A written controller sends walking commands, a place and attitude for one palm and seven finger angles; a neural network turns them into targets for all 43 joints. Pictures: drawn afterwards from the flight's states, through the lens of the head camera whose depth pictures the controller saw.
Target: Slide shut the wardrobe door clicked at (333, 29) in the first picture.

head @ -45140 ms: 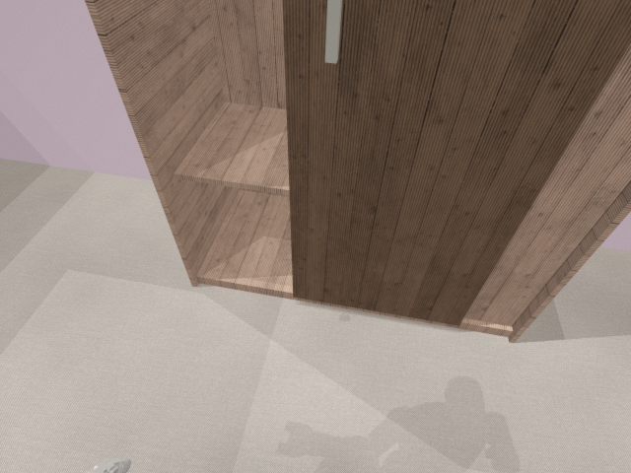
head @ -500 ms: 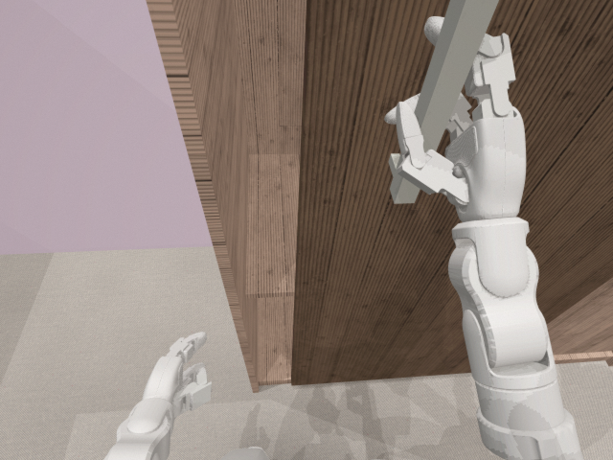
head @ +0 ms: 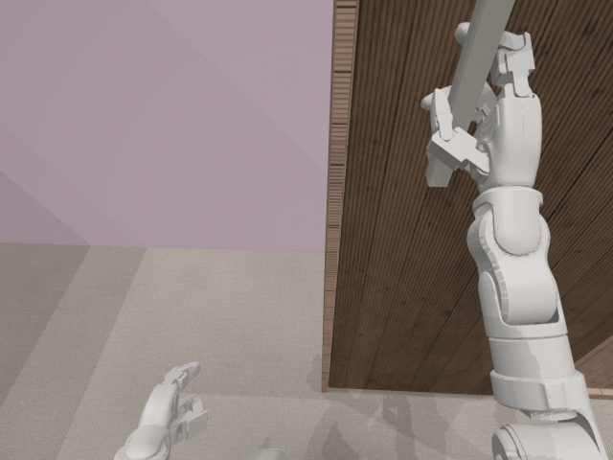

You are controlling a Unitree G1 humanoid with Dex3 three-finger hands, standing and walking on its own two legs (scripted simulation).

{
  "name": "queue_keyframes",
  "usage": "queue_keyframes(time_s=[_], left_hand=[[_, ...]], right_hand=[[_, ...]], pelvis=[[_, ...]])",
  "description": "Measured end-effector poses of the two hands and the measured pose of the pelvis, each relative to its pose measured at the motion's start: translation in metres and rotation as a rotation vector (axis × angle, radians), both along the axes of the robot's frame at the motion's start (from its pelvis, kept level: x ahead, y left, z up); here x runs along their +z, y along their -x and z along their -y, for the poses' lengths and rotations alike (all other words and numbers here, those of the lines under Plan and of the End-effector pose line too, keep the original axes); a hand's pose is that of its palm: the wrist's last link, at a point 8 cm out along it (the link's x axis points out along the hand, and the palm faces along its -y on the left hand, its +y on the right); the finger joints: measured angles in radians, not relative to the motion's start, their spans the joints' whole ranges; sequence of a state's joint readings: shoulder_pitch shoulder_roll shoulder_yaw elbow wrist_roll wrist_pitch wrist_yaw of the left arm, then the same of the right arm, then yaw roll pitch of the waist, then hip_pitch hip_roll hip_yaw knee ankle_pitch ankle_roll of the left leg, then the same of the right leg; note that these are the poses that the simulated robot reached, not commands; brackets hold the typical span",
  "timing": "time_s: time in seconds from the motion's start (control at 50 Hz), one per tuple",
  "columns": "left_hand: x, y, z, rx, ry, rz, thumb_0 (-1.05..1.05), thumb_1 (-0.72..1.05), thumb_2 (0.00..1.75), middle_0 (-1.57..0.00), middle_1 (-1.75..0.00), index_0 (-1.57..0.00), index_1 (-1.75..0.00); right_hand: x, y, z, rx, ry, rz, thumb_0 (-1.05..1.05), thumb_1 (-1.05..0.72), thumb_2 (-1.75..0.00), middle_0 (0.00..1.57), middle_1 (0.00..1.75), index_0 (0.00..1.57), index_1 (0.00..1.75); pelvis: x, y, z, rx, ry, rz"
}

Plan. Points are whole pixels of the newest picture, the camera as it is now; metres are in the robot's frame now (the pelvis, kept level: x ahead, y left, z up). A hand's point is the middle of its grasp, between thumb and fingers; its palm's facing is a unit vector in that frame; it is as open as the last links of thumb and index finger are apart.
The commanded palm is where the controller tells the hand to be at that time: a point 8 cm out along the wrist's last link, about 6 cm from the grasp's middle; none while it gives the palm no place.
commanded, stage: step sideways, sliding the door along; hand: right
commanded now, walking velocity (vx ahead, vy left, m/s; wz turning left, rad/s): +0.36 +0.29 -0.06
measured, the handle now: (456, 93) +0.41 -0.14 +0.28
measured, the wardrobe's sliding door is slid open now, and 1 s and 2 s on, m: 0.00 0.00 0.01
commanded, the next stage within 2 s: stop walking and hold the door there in 0.44 s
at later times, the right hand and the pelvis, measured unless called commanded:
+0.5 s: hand (427, 122) +0.38 -0.10 +0.27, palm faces +0.40 +0.91 -0.05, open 7.2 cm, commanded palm +0.34 -0.08 +0.28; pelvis +0.01 +0.14 +0.00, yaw -4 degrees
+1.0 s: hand (436, 124) +0.38 -0.11 +0.27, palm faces +0.35 +0.93 -0.13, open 7.2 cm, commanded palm +0.34 -0.14 +0.26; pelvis +0.03 +0.11 +0.01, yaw -1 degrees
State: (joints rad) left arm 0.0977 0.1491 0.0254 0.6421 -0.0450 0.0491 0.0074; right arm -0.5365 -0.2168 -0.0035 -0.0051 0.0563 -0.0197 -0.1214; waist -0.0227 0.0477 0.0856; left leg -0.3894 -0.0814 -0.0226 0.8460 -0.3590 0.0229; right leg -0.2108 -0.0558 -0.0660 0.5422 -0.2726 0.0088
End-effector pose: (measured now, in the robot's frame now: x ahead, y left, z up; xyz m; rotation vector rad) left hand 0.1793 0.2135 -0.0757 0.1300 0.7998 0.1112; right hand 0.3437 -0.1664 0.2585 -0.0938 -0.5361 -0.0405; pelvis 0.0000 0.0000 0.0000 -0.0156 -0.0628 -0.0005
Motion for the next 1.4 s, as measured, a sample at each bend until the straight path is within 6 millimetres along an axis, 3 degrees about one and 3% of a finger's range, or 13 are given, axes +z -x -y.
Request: queue_keyframes(time_s=[0.14,0.24,0.34,0.42,0.6,0.72,0.84,1.02,1.2,1.3,1.4], left_hand=[[-0.005,0.022,-0.029,-0.084,0.024,-0.05,0.01,0.91,0.9,-0.2,-0.29,-0.2,-0.3],[-0.023,0.015,-0.059,-0.128,0.041,-0.039,0.01,0.91,0.9,-0.2,-0.3,-0.2,-0.3],[-0.017,0.009,-0.092,-0.107,-0.014,-0.063,0.01,0.91,0.9,-0.2,-0.3,-0.2,-0.3],[-0.007,-0.003,-0.113,-0.113,-0.026,-0.041,0.01,0.91,0.9,-0.2,-0.29,-0.2,-0.3],[-0.005,-0.048,-0.141,-0.146,-0.006,-0.01,0.01,0.91,0.9,-0.2,-0.29,-0.2,-0.3],[0.007,-0.064,-0.158,-0.079,-0.024,0.051,0.01,0.91,0.9,-0.2,-0.29,-0.2,-0.3],[0.018,-0.061,-0.16,-0.025,-0.058,0.095,0.01,0.91,0.9,-0.2,-0.29,-0.19,-0.3],[0.02,-0.026,-0.131,0.036,-0.068,0.102,0.01,0.91,0.9,-0.2,-0.29,-0.19,-0.3],[-0.001,0.014,-0.089,0.03,-0.011,0.009,0.01,0.91,0.9,-0.2,-0.3,-0.2,-0.3],[-0.015,0.02,-0.08,0.006,0.014,-0.049,0.01,0.91,0.9,-0.2,-0.3,-0.2,-0.3],[-0.018,0.013,-0.087,0.01,0.0,-0.063,0.01,0.91,0.9,-0.2,-0.3,-0.2,-0.3]], right_hand=[[0.003,0.003,-0.011,-0.096,-0.068,-0.052,0.01,-0.76,-0.84,0.45,1.41,0.04,1.16],[0.004,0.005,-0.016,-0.226,-0.046,-0.053,-0.01,-0.73,-0.84,0.45,1.41,0.06,1.15],[0.004,0.005,-0.019,-0.277,-0.059,-0.06,-0.01,-0.72,-0.85,0.45,1.41,0.09,1.16],[0.004,0.005,-0.02,-0.305,-0.057,-0.059,-0.02,-0.71,-0.86,0.46,1.41,0.1,1.16],[0.004,0.005,-0.021,-0.388,-0.011,-0.041,-0.05,-0.68,-0.85,0.5,1.43,0.12,1.15],[0.007,0.005,-0.017,-0.408,0.055,-0.053,-0.08,-0.63,-0.84,0.5,1.43,0.14,1.21],[0.007,0.005,-0.014,-0.383,0.064,-0.049,-0.08,-0.63,-0.84,0.49,1.44,0.14,1.23],[0.005,0.002,-0.01,-0.282,0.034,-0.018,-0.07,-0.66,-0.8,0.47,1.47,0.14,1.21],[0.003,0.001,-0.009,-0.232,0.001,-0.003,-0.05,-0.69,-0.78,0.45,1.47,0.14,1.17],[0.002,0.001,-0.011,-0.242,-0.01,-0.004,-0.05,-0.69,-0.79,0.44,1.48,0.13,1.16],[0.002,0.001,-0.011,-0.246,-0.012,-0.002,-0.05,-0.69,-0.8,0.44,1.48,0.13,1.17]], pelvis=[[0.005,0.013,-0.046,-0.003,-0.065,0.031],[-0.011,0.014,-0.089,-0.023,-0.08,0.046],[-0.004,0.004,-0.107,-0.04,-0.054,0.018],[0.001,-0.003,-0.123,-0.039,-0.047,0.029],[-0.002,-0.028,-0.157,-0.085,-0.052,0.022],[0.008,-0.042,-0.152,-0.072,-0.015,-0.006],[0.013,-0.043,-0.135,-0.046,-0.004,-0.022],[0.008,-0.027,-0.102,-0.013,-0.023,-0.027],[0.003,-0.018,-0.085,0.008,-0.024,-0.014],[0.001,-0.021,-0.086,0.001,-0.034,-0.009],[0.002,-0.026,-0.085,-0.006,-0.033,-0.015]])
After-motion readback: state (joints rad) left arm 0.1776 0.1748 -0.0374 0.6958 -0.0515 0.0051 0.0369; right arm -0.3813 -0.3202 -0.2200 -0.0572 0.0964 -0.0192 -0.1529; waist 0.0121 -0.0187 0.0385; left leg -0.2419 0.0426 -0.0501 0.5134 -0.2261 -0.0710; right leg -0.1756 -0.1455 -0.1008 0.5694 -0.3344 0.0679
